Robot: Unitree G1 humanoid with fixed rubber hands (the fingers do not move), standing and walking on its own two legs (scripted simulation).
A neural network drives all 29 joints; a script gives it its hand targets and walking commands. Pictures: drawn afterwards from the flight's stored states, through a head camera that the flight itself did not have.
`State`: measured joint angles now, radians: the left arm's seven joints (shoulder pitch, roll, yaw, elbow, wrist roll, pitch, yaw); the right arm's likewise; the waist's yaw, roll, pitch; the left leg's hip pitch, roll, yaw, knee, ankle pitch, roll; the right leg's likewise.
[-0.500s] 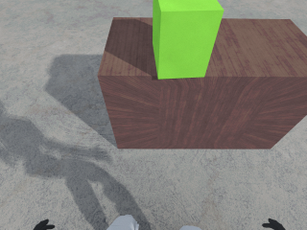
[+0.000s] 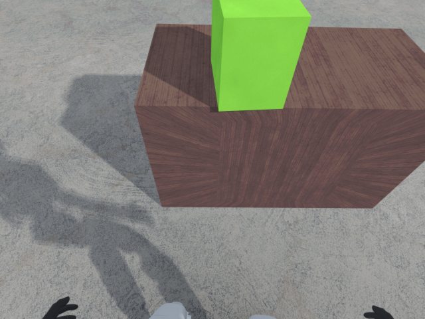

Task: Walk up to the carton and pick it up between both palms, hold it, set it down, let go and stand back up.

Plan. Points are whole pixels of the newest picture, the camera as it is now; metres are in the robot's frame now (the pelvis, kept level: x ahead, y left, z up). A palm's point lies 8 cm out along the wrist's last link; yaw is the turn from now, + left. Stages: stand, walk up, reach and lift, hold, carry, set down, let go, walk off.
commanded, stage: walk up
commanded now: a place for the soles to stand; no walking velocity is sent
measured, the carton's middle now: (249, 43) +0.84 -0.07 +0.07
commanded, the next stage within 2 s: none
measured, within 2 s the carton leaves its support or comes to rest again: neither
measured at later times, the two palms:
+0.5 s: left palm out of the picture +0.08 +0.30 -0.10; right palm out of the picture +0.09 -0.33 -0.08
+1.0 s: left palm out of the picture +0.08 +0.30 -0.10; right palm out of the picture +0.10 -0.33 -0.08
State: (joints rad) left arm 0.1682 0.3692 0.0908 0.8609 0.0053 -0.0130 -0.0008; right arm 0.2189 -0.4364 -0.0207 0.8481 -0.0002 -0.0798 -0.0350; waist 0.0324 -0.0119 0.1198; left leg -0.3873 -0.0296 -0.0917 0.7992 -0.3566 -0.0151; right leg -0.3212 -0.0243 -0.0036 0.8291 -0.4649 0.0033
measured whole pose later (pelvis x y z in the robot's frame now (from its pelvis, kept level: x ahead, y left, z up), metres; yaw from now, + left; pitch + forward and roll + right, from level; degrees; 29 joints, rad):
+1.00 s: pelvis +0.00 -0.01 +0.00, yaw +1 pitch -3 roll +0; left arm 0.16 0.37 0.09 0.87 0.01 0.00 0.00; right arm 0.22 -0.43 -0.02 0.88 0.00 -0.08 -0.04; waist 0.03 -0.02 0.11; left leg -0.38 -0.03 -0.09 0.78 -0.32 -0.01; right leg -0.32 -0.02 -0.02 0.81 -0.44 -0.01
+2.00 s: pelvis +0.01 -0.04 +0.01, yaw +2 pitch -3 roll +0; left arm 0.19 0.37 0.10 0.86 0.01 -0.01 0.00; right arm 0.22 -0.43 -0.02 0.88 0.00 -0.08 -0.03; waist 0.03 -0.03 0.11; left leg -0.39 -0.01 -0.09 0.74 -0.31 -0.02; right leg -0.32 -0.01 -0.01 0.82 -0.57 -0.01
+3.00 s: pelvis +0.19 -0.11 +0.01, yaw +2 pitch -1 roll +1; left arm 0.36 0.39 0.13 0.85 0.01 -0.06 -0.04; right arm 0.20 -0.44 -0.02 0.88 0.00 -0.07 0.00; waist 0.06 0.00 0.09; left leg -0.54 -0.03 -0.10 0.92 -0.36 0.02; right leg -0.28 0.03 -0.04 0.72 -0.43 -0.07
